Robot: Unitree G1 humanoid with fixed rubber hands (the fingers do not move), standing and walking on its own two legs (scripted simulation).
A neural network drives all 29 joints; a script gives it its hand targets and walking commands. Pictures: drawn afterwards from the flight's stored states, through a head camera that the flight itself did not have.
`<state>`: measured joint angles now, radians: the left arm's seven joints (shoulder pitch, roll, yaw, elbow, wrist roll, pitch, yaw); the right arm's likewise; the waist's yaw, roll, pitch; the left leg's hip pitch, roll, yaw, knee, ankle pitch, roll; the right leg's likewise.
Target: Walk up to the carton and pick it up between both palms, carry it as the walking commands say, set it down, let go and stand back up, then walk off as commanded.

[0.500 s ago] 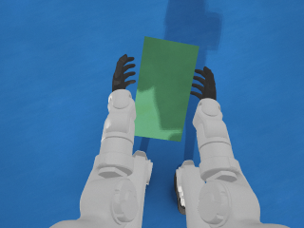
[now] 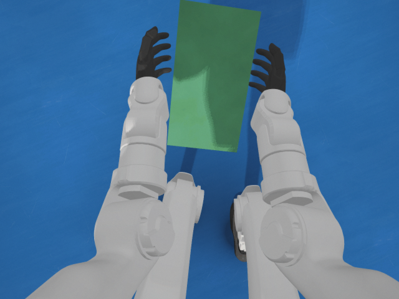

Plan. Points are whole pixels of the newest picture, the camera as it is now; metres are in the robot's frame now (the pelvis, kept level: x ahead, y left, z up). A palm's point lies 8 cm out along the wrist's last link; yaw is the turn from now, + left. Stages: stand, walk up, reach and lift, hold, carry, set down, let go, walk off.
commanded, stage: set down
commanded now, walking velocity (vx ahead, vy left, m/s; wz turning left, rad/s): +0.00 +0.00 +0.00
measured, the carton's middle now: (207, 82) +0.51 +0.07 -0.19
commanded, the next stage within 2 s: none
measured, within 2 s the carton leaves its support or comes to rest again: neither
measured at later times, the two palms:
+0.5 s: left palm (154, 79) +0.50 +0.18 -0.18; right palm (257, 89) +0.51 -0.04 -0.19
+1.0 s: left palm (161, 82) +0.53 +0.18 -0.27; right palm (252, 89) +0.54 -0.05 -0.27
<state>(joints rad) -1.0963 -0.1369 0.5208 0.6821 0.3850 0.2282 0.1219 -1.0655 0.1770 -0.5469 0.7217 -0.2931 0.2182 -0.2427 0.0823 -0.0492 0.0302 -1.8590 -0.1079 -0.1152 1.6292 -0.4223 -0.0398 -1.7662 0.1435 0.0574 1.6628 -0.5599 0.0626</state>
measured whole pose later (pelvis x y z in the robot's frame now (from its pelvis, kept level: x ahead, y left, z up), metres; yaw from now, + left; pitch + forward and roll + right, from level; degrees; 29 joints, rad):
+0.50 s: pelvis -0.01 +0.01 -0.06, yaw -1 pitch +39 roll -6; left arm -1.28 -0.06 0.48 0.73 0.35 0.27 0.14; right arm -1.26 0.07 -0.56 0.78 -0.26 0.24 -0.20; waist 0.08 -0.04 0.14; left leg -2.09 -0.14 -0.11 1.85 -0.44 -0.03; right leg -1.97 0.15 0.04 1.87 -0.60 0.10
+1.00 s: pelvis +0.00 +0.00 -0.11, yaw -3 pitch +39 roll -5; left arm -1.41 0.06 0.44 0.79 0.26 0.26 0.09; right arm -1.40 0.00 -0.45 0.83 -0.17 0.24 -0.22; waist 0.10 -0.05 0.30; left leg -2.20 -0.12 -0.10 2.02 -0.50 -0.05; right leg -2.09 0.18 0.03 2.05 -0.66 0.10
